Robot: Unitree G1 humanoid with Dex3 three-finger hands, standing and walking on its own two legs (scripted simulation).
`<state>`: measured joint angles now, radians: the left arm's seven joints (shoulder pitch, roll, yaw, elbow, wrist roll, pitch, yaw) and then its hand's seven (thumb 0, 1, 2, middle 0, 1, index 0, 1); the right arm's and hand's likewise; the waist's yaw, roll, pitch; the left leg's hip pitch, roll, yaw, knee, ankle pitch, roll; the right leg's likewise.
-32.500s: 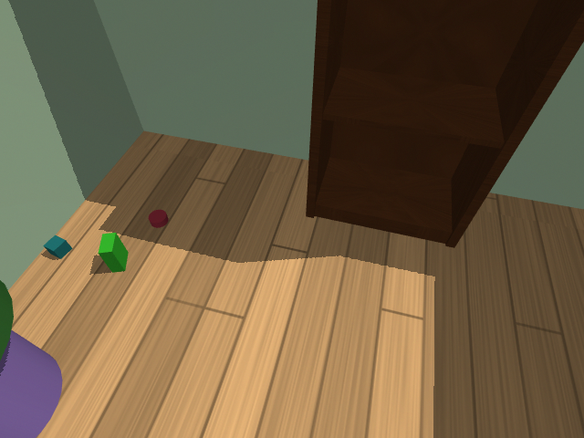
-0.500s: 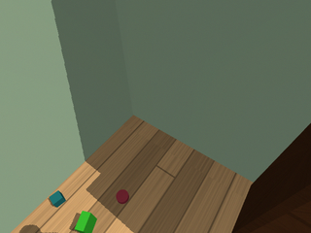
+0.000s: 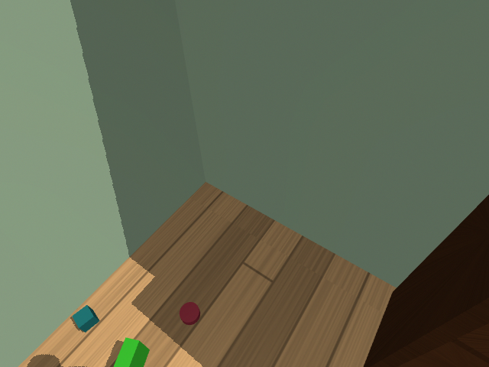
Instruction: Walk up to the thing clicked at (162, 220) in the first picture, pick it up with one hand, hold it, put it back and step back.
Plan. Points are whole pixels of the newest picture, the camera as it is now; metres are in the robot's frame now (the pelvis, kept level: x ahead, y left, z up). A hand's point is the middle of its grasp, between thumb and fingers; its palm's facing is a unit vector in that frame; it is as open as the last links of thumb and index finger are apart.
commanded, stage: stand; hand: left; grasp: from above
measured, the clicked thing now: (190, 313) +0.43 +0.24 -0.77
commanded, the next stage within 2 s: step back in 0.64 s
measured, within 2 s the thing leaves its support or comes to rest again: neither
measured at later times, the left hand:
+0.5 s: hand out of the picture +0.06 +0.25 -0.16, palm faces +0.01 -0.94 -0.34, open 7.4 cm
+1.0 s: hand out of the picture +0.07 +0.29 -0.17, palm faces -0.04 -0.92 -0.39, open 7.4 cm
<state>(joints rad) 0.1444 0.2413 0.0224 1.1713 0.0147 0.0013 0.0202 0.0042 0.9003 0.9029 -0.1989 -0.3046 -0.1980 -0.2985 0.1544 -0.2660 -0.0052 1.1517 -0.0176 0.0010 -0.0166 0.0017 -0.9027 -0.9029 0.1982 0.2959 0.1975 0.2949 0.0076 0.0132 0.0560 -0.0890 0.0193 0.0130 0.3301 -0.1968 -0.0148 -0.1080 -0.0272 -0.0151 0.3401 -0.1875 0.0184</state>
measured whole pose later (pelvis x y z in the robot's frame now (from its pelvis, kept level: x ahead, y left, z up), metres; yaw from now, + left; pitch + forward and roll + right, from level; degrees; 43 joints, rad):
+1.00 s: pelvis -0.06 +0.02 -0.03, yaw -1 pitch -1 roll +0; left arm 0.04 0.39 0.05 0.93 0.03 0.04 0.01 0.01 0.90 0.90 -0.20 -0.30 -0.20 -0.30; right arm 0.09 -0.41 -0.07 0.96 0.00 0.05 0.02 0.00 -0.90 -0.90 0.20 0.30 0.20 0.29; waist -0.01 -0.03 0.16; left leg -0.33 -0.05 -0.01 0.81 -0.45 0.05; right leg -0.37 -0.06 0.02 0.63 -0.24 0.02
